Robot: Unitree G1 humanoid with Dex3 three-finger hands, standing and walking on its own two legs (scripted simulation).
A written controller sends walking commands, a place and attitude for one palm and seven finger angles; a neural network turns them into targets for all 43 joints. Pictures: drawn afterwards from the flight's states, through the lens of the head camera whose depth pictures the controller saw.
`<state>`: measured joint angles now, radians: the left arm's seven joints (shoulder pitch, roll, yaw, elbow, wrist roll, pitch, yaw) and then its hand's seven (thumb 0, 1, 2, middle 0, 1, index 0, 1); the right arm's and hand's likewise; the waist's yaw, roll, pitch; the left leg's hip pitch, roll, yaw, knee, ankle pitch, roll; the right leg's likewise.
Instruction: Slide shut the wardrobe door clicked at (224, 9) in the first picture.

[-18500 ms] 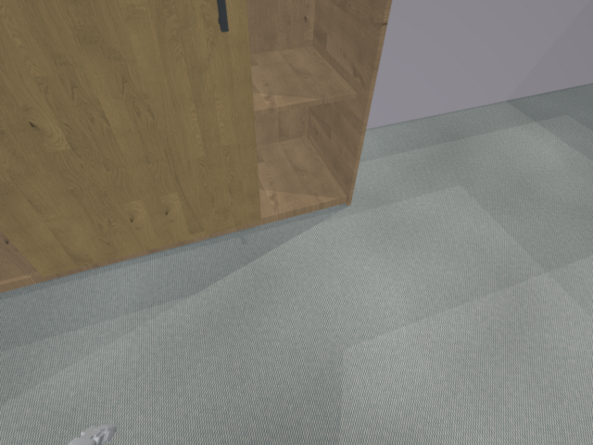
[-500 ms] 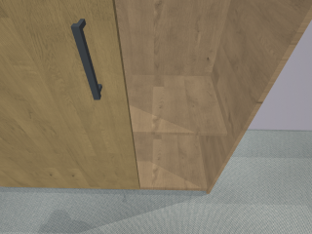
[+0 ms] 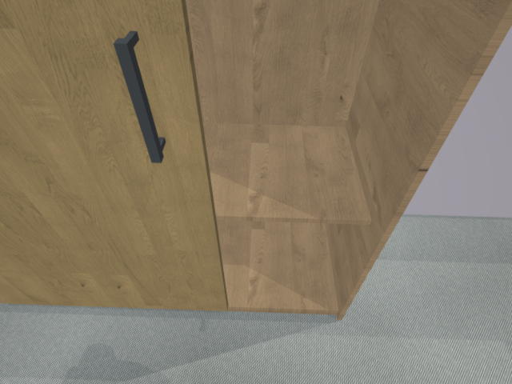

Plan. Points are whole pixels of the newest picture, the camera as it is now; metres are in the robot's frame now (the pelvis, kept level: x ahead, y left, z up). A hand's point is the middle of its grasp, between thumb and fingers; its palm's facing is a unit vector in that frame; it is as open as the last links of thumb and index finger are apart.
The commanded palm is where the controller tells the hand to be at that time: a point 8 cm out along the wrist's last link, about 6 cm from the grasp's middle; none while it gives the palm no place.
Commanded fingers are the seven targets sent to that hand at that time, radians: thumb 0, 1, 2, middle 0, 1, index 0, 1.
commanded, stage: look again from close up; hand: left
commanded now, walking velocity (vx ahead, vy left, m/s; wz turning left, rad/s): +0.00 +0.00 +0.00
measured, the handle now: (145, 103) +0.48 +0.21 +0.20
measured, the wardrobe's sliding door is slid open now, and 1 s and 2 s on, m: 0.43 0.43 0.43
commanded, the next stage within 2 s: shuffle to correct the standing spot in 1.16 s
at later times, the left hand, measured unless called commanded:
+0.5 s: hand out of the picture -0.03 +0.13 -0.18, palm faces +0.08 -0.99 -0.15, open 7.3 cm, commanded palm none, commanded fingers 0.00 0.90 0.90 -0.20 -0.30 -0.20 -0.30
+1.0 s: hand out of the picture -0.03 +0.12 -0.18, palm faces +0.09 -0.99 -0.14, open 7.3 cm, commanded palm none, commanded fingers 0.00 0.90 0.90 -0.20 -0.30 -0.20 -0.30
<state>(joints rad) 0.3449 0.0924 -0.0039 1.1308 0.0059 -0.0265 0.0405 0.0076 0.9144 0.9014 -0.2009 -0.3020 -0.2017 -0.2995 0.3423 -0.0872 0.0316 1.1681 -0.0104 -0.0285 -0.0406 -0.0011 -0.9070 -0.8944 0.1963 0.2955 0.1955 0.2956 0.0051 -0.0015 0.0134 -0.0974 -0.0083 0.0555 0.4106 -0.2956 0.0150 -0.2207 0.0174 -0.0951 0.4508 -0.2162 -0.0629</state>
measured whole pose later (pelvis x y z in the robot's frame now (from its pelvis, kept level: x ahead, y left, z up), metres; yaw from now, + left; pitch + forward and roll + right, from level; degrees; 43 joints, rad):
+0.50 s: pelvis +0.00 -0.01 +0.00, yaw +0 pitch -1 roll +1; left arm 0.35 0.09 0.00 1.13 0.01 -0.03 0.04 0.01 0.91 0.90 -0.20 -0.30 -0.20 -0.30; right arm 0.35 -0.08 0.03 1.16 -0.01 -0.02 -0.04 0.00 -0.91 -0.89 0.20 0.30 0.20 0.30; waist 0.01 0.00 0.02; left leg -0.10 0.01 0.04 0.41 -0.30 -0.01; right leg -0.22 0.03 -0.11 0.45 -0.22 -0.08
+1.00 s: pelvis +0.00 -0.02 +0.00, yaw +1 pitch -1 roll +1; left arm 0.36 0.09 0.01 1.13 0.01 -0.03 0.04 0.00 0.91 0.90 -0.20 -0.30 -0.20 -0.30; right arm 0.36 -0.08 0.03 1.16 -0.01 -0.02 -0.04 0.00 -0.91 -0.89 0.20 0.30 0.20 0.30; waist 0.01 -0.01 0.01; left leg -0.11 0.02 0.03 0.42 -0.29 -0.01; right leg -0.22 0.04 -0.12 0.43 -0.21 -0.09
